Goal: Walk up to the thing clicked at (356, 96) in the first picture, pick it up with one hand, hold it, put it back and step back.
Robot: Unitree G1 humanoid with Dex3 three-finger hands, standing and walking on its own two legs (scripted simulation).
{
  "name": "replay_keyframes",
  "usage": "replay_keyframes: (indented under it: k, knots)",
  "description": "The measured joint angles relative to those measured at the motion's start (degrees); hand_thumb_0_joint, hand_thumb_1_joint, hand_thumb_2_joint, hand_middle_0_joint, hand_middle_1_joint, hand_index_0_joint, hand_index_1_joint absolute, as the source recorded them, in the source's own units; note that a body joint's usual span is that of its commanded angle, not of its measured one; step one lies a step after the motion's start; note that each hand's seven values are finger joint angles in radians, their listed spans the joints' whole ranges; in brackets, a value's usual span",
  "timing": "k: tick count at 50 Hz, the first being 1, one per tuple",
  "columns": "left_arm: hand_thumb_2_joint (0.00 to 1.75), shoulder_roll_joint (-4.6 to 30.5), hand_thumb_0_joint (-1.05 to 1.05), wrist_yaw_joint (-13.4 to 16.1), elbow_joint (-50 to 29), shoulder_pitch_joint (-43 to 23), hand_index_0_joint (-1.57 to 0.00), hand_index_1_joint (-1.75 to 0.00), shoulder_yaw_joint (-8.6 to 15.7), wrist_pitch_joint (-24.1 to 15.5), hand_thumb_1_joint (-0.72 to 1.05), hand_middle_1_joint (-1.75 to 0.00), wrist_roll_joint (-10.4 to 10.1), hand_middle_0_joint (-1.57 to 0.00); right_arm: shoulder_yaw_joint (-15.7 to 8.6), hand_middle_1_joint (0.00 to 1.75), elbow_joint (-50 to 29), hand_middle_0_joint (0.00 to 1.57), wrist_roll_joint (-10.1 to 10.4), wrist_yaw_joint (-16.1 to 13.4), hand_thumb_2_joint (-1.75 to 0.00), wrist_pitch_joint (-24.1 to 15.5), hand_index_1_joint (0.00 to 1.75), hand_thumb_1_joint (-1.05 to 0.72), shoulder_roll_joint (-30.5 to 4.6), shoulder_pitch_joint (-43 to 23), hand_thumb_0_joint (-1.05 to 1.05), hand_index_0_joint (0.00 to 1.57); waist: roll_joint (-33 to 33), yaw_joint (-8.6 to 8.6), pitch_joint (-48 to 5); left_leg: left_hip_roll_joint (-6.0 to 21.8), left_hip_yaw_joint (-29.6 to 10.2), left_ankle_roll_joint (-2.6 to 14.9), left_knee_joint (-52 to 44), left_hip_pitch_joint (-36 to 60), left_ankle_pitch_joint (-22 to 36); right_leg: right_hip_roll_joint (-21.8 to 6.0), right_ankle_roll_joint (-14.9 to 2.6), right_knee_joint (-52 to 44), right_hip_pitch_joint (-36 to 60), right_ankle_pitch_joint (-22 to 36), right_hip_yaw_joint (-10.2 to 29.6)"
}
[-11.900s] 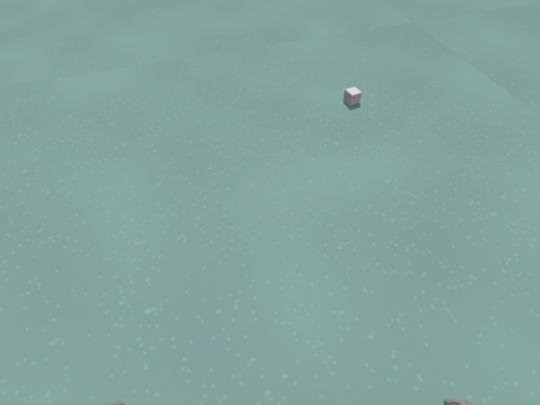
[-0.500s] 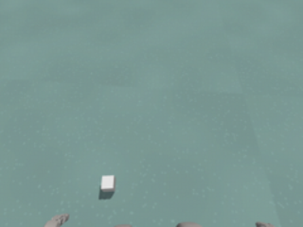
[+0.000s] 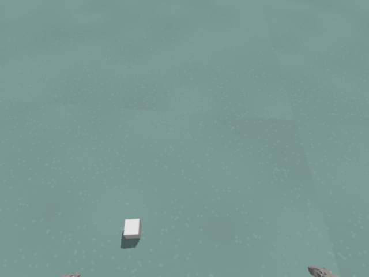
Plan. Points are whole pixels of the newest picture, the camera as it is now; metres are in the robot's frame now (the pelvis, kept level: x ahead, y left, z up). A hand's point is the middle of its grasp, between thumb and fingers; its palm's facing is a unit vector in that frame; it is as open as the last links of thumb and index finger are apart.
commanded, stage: walk up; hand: left
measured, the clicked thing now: (132, 228) +0.41 +0.29 -0.74
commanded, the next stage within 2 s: stand in 0.40 s
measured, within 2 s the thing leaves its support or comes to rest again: neither
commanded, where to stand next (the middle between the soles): +0.04 -0.01 m, yaw +2 degrees
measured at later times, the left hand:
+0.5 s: hand out of the picture +0.09 +0.25 -0.15, palm faces -0.03 -0.95 -0.32, open 7.4 cm
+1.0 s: hand out of the picture +0.11 +0.26 -0.15, palm faces -0.03 -0.94 -0.35, open 7.4 cm
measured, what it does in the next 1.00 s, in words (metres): stands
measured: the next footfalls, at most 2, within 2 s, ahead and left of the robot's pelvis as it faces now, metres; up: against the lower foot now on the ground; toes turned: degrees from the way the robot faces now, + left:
none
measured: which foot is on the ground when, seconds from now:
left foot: down 0.00-1.00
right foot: down 0.00-1.00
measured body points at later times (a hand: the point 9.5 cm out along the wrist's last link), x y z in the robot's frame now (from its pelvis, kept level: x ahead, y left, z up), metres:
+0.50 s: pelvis +0.01 +0.00 +0.00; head +0.02 +0.00 +0.45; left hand +0.09 +0.30 -0.13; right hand +0.08 -0.31 -0.13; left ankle +0.01 +0.12 -0.74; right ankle +0.02 -0.10 -0.74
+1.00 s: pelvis +0.03 +0.01 +0.01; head +0.04 +0.01 +0.45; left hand +0.11 +0.31 -0.13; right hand +0.10 -0.29 -0.13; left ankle +0.01 +0.12 -0.74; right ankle +0.02 -0.10 -0.74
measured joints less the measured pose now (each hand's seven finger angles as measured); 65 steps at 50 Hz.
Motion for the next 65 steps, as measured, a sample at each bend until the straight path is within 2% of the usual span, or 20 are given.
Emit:
replay_keyframes:
  k: [20,27,35,65]
  knots:
    - [0.89,-0.6,0.01,0.2,0.4,-0.3,-0.20,-0.30,-0.1,-0.2,0.91,-0.30,0.1,-0.21,0.0,0.30,1.2,0.20,0.1,0.0,-0.90,0.4,0.30,-0.90,0.1,-0.4,0.00,0.21,0.3,-0.24,-0.4,0.1,-0.1,-0.15,-1.0,0.7,0.3,0.1,-0.10,-0.9,0.7,0.3,-0.1]
    - [0.89,-1.1,0.01,0.8,2.6,-0.3,-0.20,-0.30,-1.8,-1.9,0.91,-0.30,0.0,-0.21,0.4,0.30,3.4,0.20,-0.1,0.8,-0.90,0.9,0.30,-0.90,0.3,0.0,0.00,0.21,0.9,-0.75,-1.3,-0.1,-0.3,-0.17,-3.3,2.3,1.0,-0.1,0.13,-3.5,2.5,0.9,-0.2]
    - [0.89,-0.8,0.01,1.3,3.7,-0.6,-0.20,-0.30,-2.4,-2.7,0.91,-0.30,-0.3,-0.21,0.6,0.30,4.7,0.20,-0.1,1.1,-0.90,0.8,0.30,-0.90,1.0,0.3,0.00,0.21,1.2,-0.86,-1.4,-0.5,-0.3,0.02,-4.9,3.5,1.1,-0.5,0.40,-4.4,3.5,0.7,-0.2]
    - [0.89,-0.7,0.01,2.1,4.3,-0.6,-0.20,-0.30,-2.6,-2.6,0.91,-0.30,-0.2,-0.21,0.4,0.30,4.6,0.20,0.1,0.6,-0.90,0.9,0.30,-0.90,0.8,-2.0,0.00,0.21,0.9,-0.47,-1.7,-1.0,-0.4,0.32,-6.2,5.2,0.5,-1.0,0.75,-5.2,5.0,-0.3,-0.2]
